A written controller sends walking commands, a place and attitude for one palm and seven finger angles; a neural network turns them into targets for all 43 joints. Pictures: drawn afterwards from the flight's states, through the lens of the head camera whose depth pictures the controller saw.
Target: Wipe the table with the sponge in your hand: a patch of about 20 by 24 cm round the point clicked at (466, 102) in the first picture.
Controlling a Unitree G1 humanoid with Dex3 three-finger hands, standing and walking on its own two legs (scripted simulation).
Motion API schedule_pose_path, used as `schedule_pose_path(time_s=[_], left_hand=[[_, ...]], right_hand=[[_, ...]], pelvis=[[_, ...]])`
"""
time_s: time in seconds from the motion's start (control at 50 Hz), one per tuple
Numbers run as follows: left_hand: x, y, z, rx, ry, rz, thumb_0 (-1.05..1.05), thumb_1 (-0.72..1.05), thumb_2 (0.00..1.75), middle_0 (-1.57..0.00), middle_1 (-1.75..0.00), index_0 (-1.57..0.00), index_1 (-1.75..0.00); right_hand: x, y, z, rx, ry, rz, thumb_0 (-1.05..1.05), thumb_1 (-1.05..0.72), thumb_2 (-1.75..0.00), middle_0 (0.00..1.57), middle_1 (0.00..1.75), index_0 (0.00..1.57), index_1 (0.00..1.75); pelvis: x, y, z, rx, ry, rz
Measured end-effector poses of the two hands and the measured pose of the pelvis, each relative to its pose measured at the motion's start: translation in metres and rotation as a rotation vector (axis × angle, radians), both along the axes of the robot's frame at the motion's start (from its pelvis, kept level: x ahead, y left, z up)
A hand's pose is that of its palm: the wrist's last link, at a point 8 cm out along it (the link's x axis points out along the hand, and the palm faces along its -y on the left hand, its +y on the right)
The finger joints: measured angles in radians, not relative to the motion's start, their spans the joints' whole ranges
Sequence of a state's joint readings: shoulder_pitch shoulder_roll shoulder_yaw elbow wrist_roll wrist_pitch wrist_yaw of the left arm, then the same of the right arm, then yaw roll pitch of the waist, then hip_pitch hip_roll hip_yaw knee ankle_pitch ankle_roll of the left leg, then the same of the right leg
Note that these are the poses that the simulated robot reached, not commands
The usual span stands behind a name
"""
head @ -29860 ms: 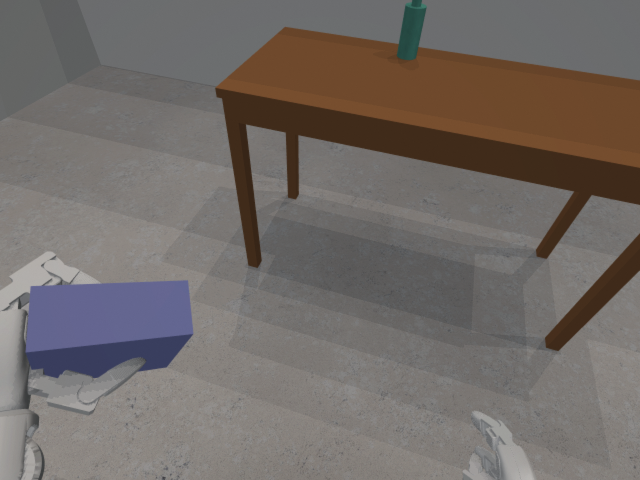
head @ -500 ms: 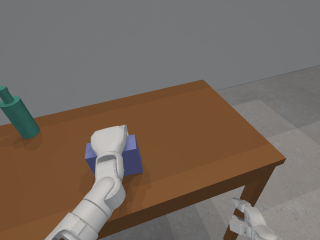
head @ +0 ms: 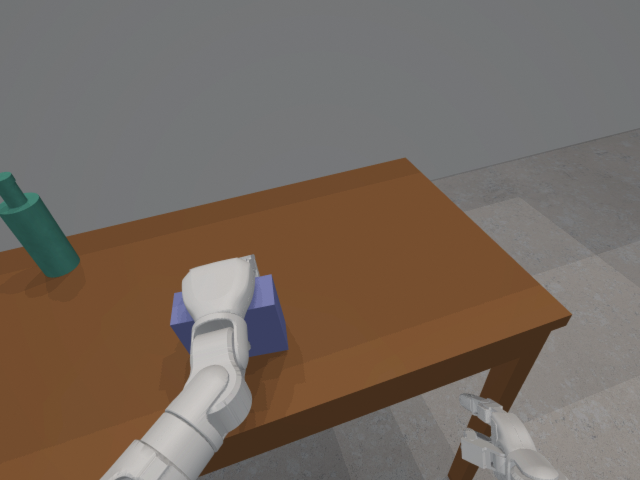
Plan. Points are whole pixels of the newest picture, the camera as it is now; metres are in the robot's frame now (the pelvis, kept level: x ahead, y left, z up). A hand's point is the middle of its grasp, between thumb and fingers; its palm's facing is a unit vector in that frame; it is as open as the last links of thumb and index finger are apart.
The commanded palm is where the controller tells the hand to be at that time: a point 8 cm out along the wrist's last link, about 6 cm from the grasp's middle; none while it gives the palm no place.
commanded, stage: wipe back along the third lane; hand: left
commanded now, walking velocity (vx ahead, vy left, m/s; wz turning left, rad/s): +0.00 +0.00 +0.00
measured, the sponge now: (237, 331) +0.31 +0.17 +0.03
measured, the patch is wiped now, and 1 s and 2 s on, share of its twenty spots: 1.00 1.00 1.00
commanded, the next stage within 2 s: slide back across to the middle lane in 0.52 s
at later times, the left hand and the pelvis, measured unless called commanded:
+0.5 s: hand (234, 317) +0.30 +0.16 +0.08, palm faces +0.09 -0.09 -0.99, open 9.5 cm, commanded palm +0.25 +0.14 +0.10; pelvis -0.01 +0.00 +0.00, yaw +0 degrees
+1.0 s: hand (219, 320) +0.29 +0.17 +0.09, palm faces +0.11 -0.18 -0.98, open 9.5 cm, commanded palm +0.23 +0.18 +0.13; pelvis +0.00 +0.00 +0.00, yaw -1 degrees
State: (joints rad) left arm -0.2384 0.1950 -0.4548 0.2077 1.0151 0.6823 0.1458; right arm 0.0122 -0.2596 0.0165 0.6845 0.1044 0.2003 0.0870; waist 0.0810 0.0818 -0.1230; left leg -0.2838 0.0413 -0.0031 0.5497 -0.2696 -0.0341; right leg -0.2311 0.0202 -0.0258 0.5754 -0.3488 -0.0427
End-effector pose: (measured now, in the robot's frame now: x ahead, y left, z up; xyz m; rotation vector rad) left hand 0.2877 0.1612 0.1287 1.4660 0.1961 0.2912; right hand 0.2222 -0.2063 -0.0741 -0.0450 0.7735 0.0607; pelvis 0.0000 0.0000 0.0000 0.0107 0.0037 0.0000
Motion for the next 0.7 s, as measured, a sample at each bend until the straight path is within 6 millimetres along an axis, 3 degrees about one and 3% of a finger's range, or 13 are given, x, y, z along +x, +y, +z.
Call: schedule_pose_path(time_s=[0.26,0.7], left_hand=[[-0.011,-0.001,0.0,-0.023,-0.023,-0.02,0.02,-0.46,1.12,-0.71,-1.51,-0.75,-1.45],[-0.013,-0.002,0.0,-0.022,-0.028,-0.019,0.02,-0.46,1.11,-0.72,-1.5,-0.76,-1.44]], right_hand=[[-0.002,0.003,0.002,0.005,-0.004,-0.002,0.02,-0.91,-0.9,0.19,0.29,0.2,0.3],[-0.003,0.004,0.005,0.005,-0.019,-0.004,0.02,-0.91,-0.9,0.19,0.29,0.19,0.3]], pelvis=[[-0.002,0.002,0.0,-0.001,-0.011,-0.005],[-0.006,0.001,-0.001,0.0,-0.013,-0.005]])
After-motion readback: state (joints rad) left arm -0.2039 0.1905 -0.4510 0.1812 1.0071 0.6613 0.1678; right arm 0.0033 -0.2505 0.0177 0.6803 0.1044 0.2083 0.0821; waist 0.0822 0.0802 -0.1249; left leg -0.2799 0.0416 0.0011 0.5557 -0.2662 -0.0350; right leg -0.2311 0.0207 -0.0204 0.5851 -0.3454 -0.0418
